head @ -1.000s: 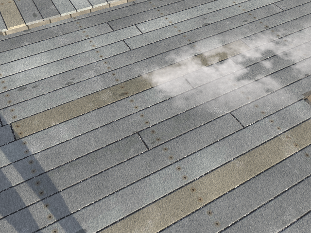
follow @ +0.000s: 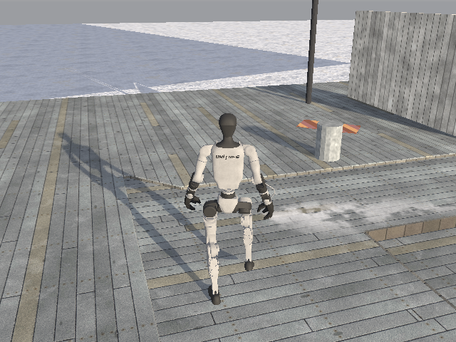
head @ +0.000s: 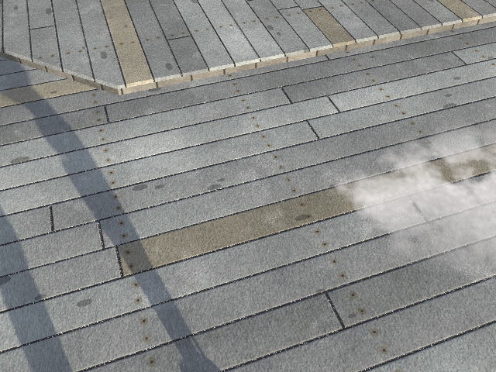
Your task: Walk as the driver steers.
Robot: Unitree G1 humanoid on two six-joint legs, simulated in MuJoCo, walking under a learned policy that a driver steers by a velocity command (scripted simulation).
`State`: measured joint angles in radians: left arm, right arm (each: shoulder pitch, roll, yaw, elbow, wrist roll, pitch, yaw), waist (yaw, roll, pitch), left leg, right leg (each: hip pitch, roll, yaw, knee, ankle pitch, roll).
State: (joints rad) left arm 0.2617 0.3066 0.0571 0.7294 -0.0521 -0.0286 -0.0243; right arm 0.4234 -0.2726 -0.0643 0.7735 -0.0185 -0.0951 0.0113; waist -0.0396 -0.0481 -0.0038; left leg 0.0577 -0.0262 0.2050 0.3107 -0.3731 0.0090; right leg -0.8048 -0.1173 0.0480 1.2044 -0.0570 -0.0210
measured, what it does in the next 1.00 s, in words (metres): walks ahead: right foot, then left foot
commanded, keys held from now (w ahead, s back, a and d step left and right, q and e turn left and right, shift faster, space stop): w+e+shift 0.24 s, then w+shift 0.08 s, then w+q+shift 0.60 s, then w+shift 0.08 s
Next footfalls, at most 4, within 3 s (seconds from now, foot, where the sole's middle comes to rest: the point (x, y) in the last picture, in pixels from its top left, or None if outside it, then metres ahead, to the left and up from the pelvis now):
0.20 right None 0.34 -0.08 -0.77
0.70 left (260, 265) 0.85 -0.05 -0.77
1.14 right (296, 165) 1.28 -0.20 -0.77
1.54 left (241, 113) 1.59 -0.01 -0.77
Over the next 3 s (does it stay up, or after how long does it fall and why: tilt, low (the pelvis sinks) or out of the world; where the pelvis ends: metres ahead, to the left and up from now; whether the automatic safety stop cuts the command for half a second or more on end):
stays up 1.54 -0.15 0.01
